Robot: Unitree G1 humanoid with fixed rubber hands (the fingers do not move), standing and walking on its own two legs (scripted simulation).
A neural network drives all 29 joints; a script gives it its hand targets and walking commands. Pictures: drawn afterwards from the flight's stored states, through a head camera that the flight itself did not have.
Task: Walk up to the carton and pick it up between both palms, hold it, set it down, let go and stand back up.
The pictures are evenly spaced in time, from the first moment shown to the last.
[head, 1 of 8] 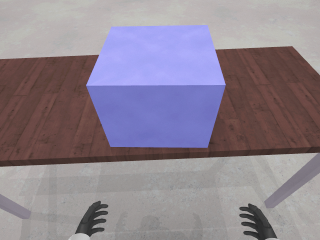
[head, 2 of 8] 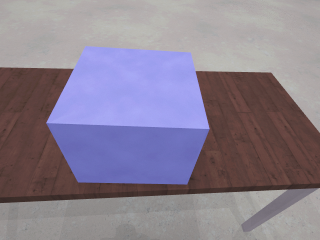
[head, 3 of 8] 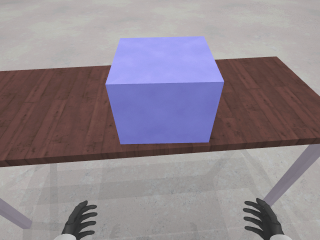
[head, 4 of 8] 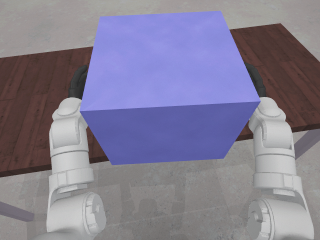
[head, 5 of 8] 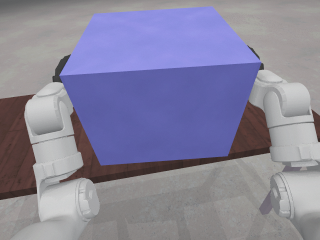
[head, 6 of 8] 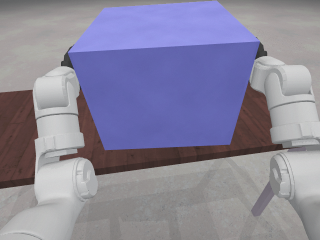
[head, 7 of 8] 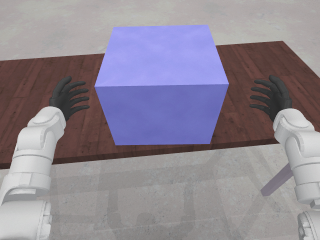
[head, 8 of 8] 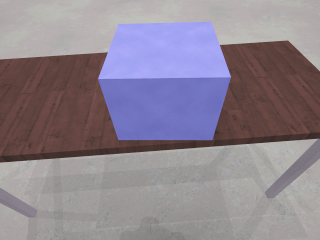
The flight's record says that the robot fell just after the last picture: no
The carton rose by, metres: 0.26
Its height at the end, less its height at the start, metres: +0.00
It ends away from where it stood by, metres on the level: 0.01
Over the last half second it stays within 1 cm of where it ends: yes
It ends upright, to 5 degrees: yes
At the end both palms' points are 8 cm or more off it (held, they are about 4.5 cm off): yes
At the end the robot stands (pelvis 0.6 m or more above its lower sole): yes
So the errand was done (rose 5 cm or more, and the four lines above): yes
